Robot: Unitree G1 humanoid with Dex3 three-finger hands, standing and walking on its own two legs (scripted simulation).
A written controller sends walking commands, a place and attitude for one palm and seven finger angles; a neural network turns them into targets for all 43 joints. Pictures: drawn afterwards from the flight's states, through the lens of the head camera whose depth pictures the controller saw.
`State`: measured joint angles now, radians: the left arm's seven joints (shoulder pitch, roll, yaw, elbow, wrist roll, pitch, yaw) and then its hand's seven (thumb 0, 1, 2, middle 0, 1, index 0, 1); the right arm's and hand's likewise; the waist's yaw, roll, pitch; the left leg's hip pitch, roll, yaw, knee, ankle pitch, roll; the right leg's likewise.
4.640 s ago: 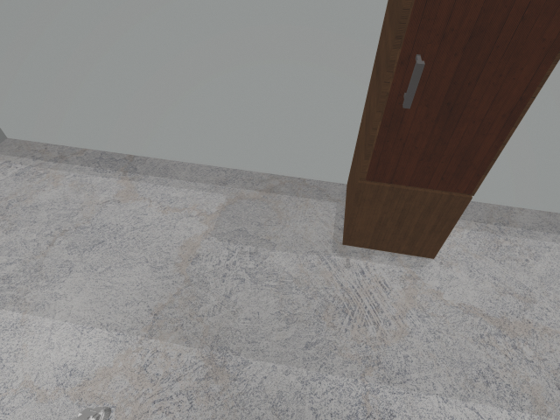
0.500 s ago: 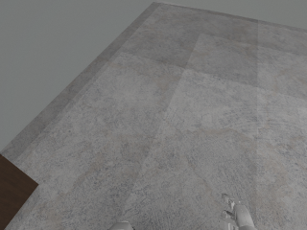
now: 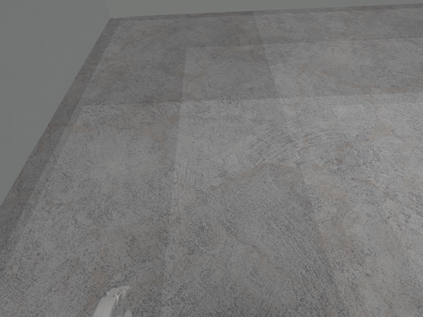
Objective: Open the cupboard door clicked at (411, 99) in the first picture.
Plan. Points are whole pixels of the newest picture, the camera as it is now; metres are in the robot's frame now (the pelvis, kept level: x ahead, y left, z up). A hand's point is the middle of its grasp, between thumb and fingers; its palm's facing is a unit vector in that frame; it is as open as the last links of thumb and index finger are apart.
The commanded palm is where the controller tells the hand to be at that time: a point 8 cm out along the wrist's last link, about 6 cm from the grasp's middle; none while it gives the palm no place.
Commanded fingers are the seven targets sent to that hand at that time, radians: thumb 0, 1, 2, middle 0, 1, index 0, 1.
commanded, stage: turn to face it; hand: left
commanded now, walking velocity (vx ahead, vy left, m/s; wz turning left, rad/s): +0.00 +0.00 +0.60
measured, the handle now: out of the picture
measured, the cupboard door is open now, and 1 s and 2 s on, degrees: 0 0 0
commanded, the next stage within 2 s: none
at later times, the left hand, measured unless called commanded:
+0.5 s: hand out of the picture +0.00 +0.25 -0.16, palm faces +0.32 -0.91 -0.26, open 7.3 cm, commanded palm none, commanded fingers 0.00 0.90 0.90 -0.20 -0.30 -0.20 -0.30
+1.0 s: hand out of the picture -0.11 +0.17 -0.17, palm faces +0.61 -0.76 -0.22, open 7.3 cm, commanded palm none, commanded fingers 0.00 0.90 0.90 -0.20 -0.30 -0.20 -0.30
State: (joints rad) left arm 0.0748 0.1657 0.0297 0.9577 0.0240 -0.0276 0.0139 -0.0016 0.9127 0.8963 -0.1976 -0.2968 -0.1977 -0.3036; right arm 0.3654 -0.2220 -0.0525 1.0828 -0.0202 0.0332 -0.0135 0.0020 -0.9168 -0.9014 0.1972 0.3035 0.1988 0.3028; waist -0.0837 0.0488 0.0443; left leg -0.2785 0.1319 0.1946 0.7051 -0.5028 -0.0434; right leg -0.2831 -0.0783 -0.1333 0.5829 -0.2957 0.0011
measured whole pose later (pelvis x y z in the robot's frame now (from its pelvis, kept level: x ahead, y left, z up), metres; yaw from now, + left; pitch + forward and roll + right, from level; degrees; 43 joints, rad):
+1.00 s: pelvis -0.04 -0.01 +0.00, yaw +37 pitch +0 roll +1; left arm 0.25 0.19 0.03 0.90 0.03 0.02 0.01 0.00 0.90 0.90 -0.21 -0.30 -0.21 -0.30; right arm 0.13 -0.26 -0.08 0.91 -0.02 0.08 0.04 0.00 -0.91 -0.90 0.20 0.30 0.20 0.30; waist 0.02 -0.02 0.10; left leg -0.38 0.04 0.08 0.77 -0.41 -0.06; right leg -0.20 -0.18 -0.24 0.58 -0.35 0.05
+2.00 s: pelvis -0.08 +0.01 -0.01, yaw +73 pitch +0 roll +0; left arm 0.24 0.28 0.08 0.94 0.01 0.08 0.02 0.00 0.91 0.90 -0.20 -0.30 -0.20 -0.30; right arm 0.14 -0.25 -0.06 0.89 -0.02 0.02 0.02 0.00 -0.91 -0.90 0.20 0.30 0.20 0.30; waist 0.02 -0.05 0.10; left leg -0.33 0.01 0.06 0.65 -0.33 0.04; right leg -0.41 -0.15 -0.09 1.06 -0.55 0.09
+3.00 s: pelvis -0.09 +0.07 +0.01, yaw +88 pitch -1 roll +0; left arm 0.29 0.20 0.05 1.08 0.02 0.02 -0.02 0.00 0.91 0.90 -0.20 -0.30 -0.20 -0.30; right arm 0.38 -0.11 -0.02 1.09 -0.03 -0.05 -0.02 0.00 -0.91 -0.90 0.20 0.30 0.20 0.30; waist 0.00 -0.03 0.03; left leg -0.01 0.02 0.08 0.32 -0.29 0.01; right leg -0.50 -0.10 -0.08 0.96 -0.29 0.03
